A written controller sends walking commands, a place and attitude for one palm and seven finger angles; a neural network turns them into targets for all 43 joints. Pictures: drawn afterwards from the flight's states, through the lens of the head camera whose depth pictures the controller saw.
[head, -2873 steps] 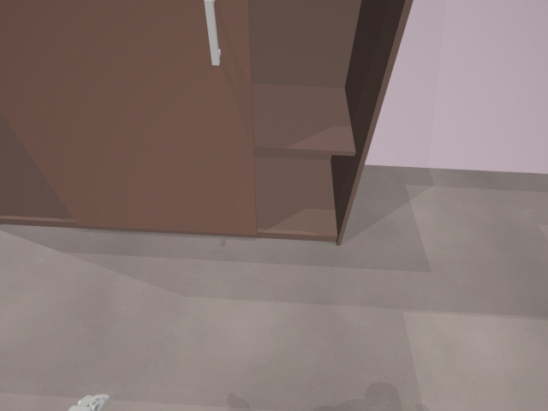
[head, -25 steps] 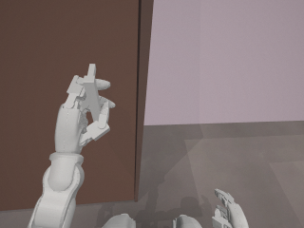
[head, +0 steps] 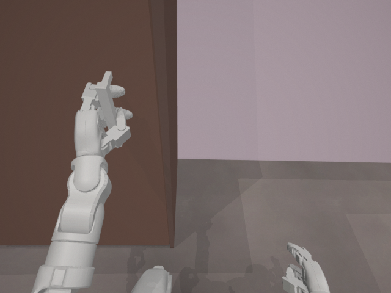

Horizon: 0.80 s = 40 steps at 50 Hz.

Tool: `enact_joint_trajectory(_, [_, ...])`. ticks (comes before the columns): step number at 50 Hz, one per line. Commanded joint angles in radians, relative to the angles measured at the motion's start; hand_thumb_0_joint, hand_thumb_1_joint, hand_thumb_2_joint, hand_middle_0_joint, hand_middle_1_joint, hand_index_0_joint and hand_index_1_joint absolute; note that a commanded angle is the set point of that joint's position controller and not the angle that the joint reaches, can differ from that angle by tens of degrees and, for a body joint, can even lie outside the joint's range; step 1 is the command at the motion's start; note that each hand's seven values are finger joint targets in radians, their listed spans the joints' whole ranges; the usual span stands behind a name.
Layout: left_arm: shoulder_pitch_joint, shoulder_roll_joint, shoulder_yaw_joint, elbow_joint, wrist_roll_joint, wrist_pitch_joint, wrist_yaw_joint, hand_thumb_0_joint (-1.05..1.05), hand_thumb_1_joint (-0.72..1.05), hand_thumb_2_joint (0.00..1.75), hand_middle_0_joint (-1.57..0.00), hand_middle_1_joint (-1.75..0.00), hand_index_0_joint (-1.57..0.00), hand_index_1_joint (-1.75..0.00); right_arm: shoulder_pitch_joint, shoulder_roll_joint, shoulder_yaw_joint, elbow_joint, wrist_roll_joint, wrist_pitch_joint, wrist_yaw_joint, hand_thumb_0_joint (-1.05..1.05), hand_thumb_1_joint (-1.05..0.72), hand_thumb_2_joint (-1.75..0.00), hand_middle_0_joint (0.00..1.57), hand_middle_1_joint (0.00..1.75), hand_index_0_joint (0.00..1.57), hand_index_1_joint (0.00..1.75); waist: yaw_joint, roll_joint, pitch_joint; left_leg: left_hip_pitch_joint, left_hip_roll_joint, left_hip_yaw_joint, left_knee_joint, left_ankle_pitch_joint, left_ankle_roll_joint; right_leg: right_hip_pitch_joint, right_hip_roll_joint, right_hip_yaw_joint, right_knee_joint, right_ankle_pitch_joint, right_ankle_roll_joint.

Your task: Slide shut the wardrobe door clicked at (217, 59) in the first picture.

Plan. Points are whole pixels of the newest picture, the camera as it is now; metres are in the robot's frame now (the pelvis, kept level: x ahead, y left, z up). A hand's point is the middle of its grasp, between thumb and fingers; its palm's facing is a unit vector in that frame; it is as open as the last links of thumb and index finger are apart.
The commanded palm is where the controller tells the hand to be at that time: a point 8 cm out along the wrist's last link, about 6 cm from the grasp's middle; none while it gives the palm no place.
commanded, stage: step sideways, sliding the door along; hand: left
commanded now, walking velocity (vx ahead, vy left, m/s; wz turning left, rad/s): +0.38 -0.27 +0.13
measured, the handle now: (113, 111) +0.39 +0.21 +0.16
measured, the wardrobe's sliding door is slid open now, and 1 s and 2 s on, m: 0.00 0.00 0.00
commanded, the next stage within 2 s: stop walking and hold the door there in 0.18 s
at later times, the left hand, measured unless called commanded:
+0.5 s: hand (124, 127) +0.36 +0.18 +0.15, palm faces +0.49 -0.84 -0.24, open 6.1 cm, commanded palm +0.31 +0.21 +0.14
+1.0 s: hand (124, 128) +0.36 +0.18 +0.15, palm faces +0.53 -0.81 -0.26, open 5.7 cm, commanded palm +0.31 +0.22 +0.14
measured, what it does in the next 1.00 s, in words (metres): steps to the right: right foot, then left foot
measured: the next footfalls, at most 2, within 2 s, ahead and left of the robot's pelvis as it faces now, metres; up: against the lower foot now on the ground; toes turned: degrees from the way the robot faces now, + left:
right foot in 0.48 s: +0.14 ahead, -0.21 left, +0.00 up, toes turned +1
left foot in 0.76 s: +0.12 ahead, +0.02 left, +0.00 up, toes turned +5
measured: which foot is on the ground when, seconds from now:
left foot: down 0.00-0.48, up 0.50-0.74, down 0.76-1.00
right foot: down 0.00-0.12, up 0.14-0.46, down 0.48-1.00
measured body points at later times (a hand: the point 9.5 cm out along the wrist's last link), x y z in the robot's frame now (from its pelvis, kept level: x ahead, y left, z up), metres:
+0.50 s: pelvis +0.08 -0.10 -0.01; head +0.11 -0.10 +0.44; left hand +0.33 +0.22 +0.17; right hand +0.29 -0.24 -0.10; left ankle +0.11 +0.11 -0.72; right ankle +0.14 -0.25 -0.73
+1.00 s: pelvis +0.08 -0.11 +0.00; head +0.09 -0.12 +0.45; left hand +0.33 +0.22 +0.17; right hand +0.25 -0.32 -0.10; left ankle +0.11 +0.02 -0.72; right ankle +0.10 -0.21 -0.73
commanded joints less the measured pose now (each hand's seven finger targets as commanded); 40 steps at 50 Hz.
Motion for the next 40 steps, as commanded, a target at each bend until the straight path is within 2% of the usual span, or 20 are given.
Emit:
enact_joint_trajectory(1, [-0.488, -0.078, -0.283, -0.335, 0.008, -0.192, -0.08, 0.0, 0.9, 0.9, -0.45, -1.4, -0.45, -1.4, -0.141, -0.055, -0.015, -0.161, 0.003, -0.021, -0.015, 0.0, -0.9, -0.9, 0.2, 0.3, 0.2, 0.3, -0.022, -0.026, -0.003, -0.08, 0.017, 0.079, -0.065, -0.101, 0.02, 0.073, -0.329, 0.247, -0.143, 0.493, -0.14])
enact_joint_trajectory(4, [-0.404, -0.09, -0.304, -0.408, 0.006, -0.22, -0.097, 0.0, 0.9, 0.9, -0.45, -1.4, -0.45, -1.4, -0.056, -0.067, -0.03, -0.16, -0.003, -0.043, -0.002, 0.0, -0.9, -0.9, 0.2, 0.3, 0.2, 0.3, -0.082, 0.016, -0.294, 0.647, -0.059, 0.169, -0.488, 0.214, 0.065, -0.16, -0.206, 0.021, 0.359, 0.666, -0.025])
enact_joint_trajectory(5, [-0.393, -0.1, -0.306, -0.452, -0.01, -0.24, -0.108, 0.0, 0.9, 0.9, -0.45, -1.4, -0.45, -1.4, -0.056, -0.099, -0.046, -0.181, -0.007, -0.059, 0.004, 0.0, -0.9, -0.9, 0.2, 0.3, 0.2, 0.3, -0.088, 0.182, -0.37, 0.929, 0.201, -0.2, -0.521, 0.427, 0.17, -0.446, -0.109, 0.052, 0.652, 0.385, 0.048])
enact_joint_trajectory(6, [-0.425, -0.141, -0.344, -0.484, -0.034, -0.25, -0.113, 0.0, 0.9, 0.9, -0.45, -1.4, -0.45, -1.4, -0.069, -0.092, -0.045, -0.181, -0.005, -0.067, 0.017, 0.0, -0.9, -0.9, 0.2, 0.3, 0.2, 0.3, -0.084, 0.269, -0.416, 0.991, 0.473, -0.642, -0.574, 0.583, 0.294, -0.6, -0.036, 0.197, 0.842, -0.114, 0.06])
enact_joint_trajectory(7, [-0.394, -0.144, -0.355, -0.409, -0.034, -0.238, -0.116, 0.0, 0.9, 0.9, -0.45, -1.4, -0.45, -1.4, -0.08, -0.126, -0.051, -0.212, 0.016, -0.05, 0.033, 0.0, -0.9, -0.9, 0.2, 0.3, 0.2, 0.3, -0.106, 0.071, -0.296, 0.762, 0.491, -0.7, -0.642, 0.444, 0.304, -0.582, -0.052, 0.279, 0.88, -0.145, 0.045])
enact_joint_trajectory(10, [-0.4, -0.07, -0.304, -0.546, 0.015, -0.231, -0.137, 0.0, 0.9, 0.9, -0.45, -1.4, -0.45, -1.4, -0.124, -0.094, -0.059, -0.158, 0.003, -0.066, 0.039, 0.0, -0.9, -0.9, 0.2, 0.3, 0.2, 0.3, -0.073, 0.061, -0.235, 0.615, 0.417, -0.435, -0.679, 0.201, 0.262, -0.591, -0.156, 0.278, 0.775, 0.018, 0.075])
enact_joint_trajectory(14, [-0.384, -0.091, -0.324, -0.506, 0.037, -0.214, -0.143, 0.0, 0.9, 0.9, -0.45, -1.4, -0.45, -1.4, -0.11, -0.106, -0.07, -0.179, 0.003, -0.087, 0.033, 0.0, -0.9, -0.9, 0.2, 0.3, 0.2, 0.3, -0.06, 0.215, -0.27, 0.425, 0.262, -0.115, -0.749, -0.07, 0.161, -0.355, -0.149, 0.143, 0.5, 0.178, 0.087])
enact_joint_trajectory(15, [-0.146, 0.418, 0.288, -0.17, 0.042, -0.2, -0.067, 0.0, 0.9, 0.9, -0.45, -1.4, -0.45, -1.4, -0.039, -0.136, -0.088, -0.11, 0.009, -0.053, 0.001, 0.0, -0.9, -0.9, 0.2, 0.3, 0.2, 0.3, -0.034, 0.234, -0.301, 0.409, 0.239, -0.052, -0.756, -0.09, 0.153, -0.333, -0.122, 0.094, 0.482, 0.177, 0.104])
enact_joint_trajectory(16, [-0.148, 0.227, 0.1, -0.26, 0.023, -0.205, -0.082, 0.0, 0.9, 0.9, -0.45, -1.4, -0.45, -1.4, -0.045, -0.114, -0.073, -0.149, -0.002, -0.031, 0.004, 0.0, -0.9, -0.9, 0.2, 0.3, 0.2, 0.3, -0.031, 0.229, -0.299, 0.368, 0.218, -0.054, -0.708, -0.107, 0.158, -0.272, -0.111, 0.06, 0.38, 0.157, 0.108])
enact_joint_trajectory(18, [-0.178, 0.161, 0.03, -0.29, 0.023, -0.228, -0.095, 0.0, 0.9, 0.9, -0.45, -1.4, -0.45, -1.4, -0.07, -0.105, -0.062, -0.16, 0.011, -0.05, -0.002, 0.0, -0.9, -0.9, 0.2, 0.3, 0.2, 0.3, -0.041, 0.282, -0.267, 0.326, 0.193, 0.005, -0.685, -0.225, 0.133, -0.225, -0.076, 0.008, 0.282, 0.164, 0.123])
enact_joint_trajectory(20, [-0.134, 0.186, 0.056, -0.238, 0.023, -0.231, -0.084, 0.0, 0.9, 0.9, -0.45, -1.4, -0.45, -1.4, -0.067, -0.097, -0.049, -0.15, 0.016, -0.069, -0.009, 0.0, -0.9, -0.9, 0.2, 0.3, 0.2, 0.3, -0.039, 0.28, -0.239, 0.306, 0.165, 0.056, -0.604, -0.261, 0.103, -0.167, -0.038, -0.026, 0.183, 0.144, 0.132])
enact_joint_trajectory(22, [-0.107, 0.277, 0.143, -0.207, 0.022, -0.222, -0.069, 0.0, 0.9, 0.9, -0.45, -1.4, -0.45, -1.4, -0.051, -0.085, -0.041, -0.138, 0.011, -0.082, -0.023, 0.0, -0.9, -0.9, 0.2, 0.3, 0.2, 0.3, -0.04, 0.157, -0.212, 0.326, 0.091, 0.104, -0.419, -0.169, 0.064, -0.177, -0.07, 0.057, -0.012, 0.109, 0.121])
enact_joint_trajectory(24, [-0.091, 0.425, 0.256, -0.168, 0.023, -0.224, -0.061, 0.0, 0.9, 0.9, -0.45, -1.4, -0.45, -1.4, -0.055, -0.06, -0.023, -0.123, -0.001, -0.081, -0.036, 0.0, -0.9, -0.9, 0.2, 0.3, 0.2, 0.3, -0.047, -0.068, -0.187, 0.15, -0.044, 0.095, -0.128, -0.147, 0.013, -0.15, -0.346, 0.482, -0.139, 0.495, -0.009])
enact_joint_trajectory(26, [-0.063, 0.392, 0.265, -0.145, 0.015, -0.227, -0.063, 0.0, 0.9, 0.9, -0.45, -1.4, -0.45, -1.4, -0.078, -0.084, -0.032, -0.121, 0.006, -0.091, -0.039, 0.0, -0.9, -0.9, 0.2, 0.3, 0.2, 0.3, -0.014, -0.324, -0.19, 0.027, -0.047, -0.054, 0.125, -0.217, 0.01, -0.086, -0.431, 0.589, -0.126, 0.664, -0.058])
enact_joint_trajectory(29, [0.034, 0.419, 0.363, -0.064, 0.016, -0.266, -0.045, 0.0, 0.9, 0.9, -0.45, -1.4, -0.45, -1.4, -0.088, -0.099, -0.034, -0.097, 0.009, -0.093, -0.051, 0.0, -0.9, -0.9, 0.2, 0.3, 0.2, 0.3, -0.021, -0.272, -0.243, 0.054, -0.035, -0.051, 0.039, -0.203, 0.004, 0.002, -0.409, 0.347, 0.023, 0.988, -0.049])
enact_joint_trajectory(32, [0.058, 0.403, 0.351, -0.062, 0.017, -0.281, -0.047, 0.0, 0.9, 0.9, -0.45, -1.4, -0.45, -1.4, -0.106, -0.104, -0.05, -0.11, 0.013, -0.07, -0.055, 0.0, -0.9, -0.9, 0.2, 0.3, 0.2, 0.3, -0.031, -0.259, -0.235, 0.177, -0.044, -0.017, -0.153, -0.151, 0.012, -0.062, -0.414, 0.287, 0.037, 0.999, -0.022])
enact_joint_trajectory(35, [0.045, 0.335, 0.269, -0.167, 0.02, -0.302, -0.054, 0.0, 0.9, 0.9, -0.45, -1.4, -0.45, -1.4, -0.083, -0.109, -0.062, -0.127, 0.012, -0.062, -0.048, 0.0, -0.9, -0.9, 0.2, 0.3, 0.2, 0.3, -0.055, -0.131, -0.258, 0.392, -0.061, 0.033, -0.476, 0.113, 0.005, -0.182, -0.34, 0.241, 0.078, 0.741, 0.022])
enact_joint_trajectory(36, [0.058, 0.315, 0.248, -0.203, 0.018, -0.31, -0.054, 0.0, 0.9, 0.9, -0.45, -1.4, -0.45, -1.4, -0.074, -0.123, -0.074, -0.136, 0.01, -0.063, -0.049, 0.0, -0.9, -0.9, 0.2, 0.3, 0.2, 0.3, -0.05, -0.031, -0.25, 0.447, -0.019, 0.046, -0.548, 0.249, 0.008, -0.216, -0.268, 0.204, 0.121, 0.601, 0.048])
enact_joint_trajectory(38, [0.113, 0.283, 0.216, -0.254, 0.013, -0.314, -0.049, 0.0, 0.9, 0.9, -0.45, -1.4, -0.45, -1.4, -0.039, -0.167, -0.093, -0.171, 0.023, -0.074, -0.039, 0.0, -0.9, -0.9, 0.2, 0.3, 0.2, 0.3, -0.02, 0.227, -0.229, 0.413, 0.241, -0.197, -0.601, 0.565, 0.144, -0.327, -0.112, 0.131, 0.251, 0.029, 0.107])
enact_joint_trajectory(40, [0.121, 0.293, 0.229, -0.212, 0.023, -0.307, -0.053, 0.0, 0.9, 0.9, -0.45, -1.4, -0.45, -1.4, -0.02, -0.148, -0.086, -0.159, 0.013, -0.092, -0.032, 0.0, -0.9, -0.9, 0.2, 0.3, 0.2, 0.3, -0.034, 0.291, -0.214, 0.378, 0.253, -0.191, -0.652, 0.516, 0.182, -0.337, -0.083, 0.119, 0.374, -0.087, 0.106])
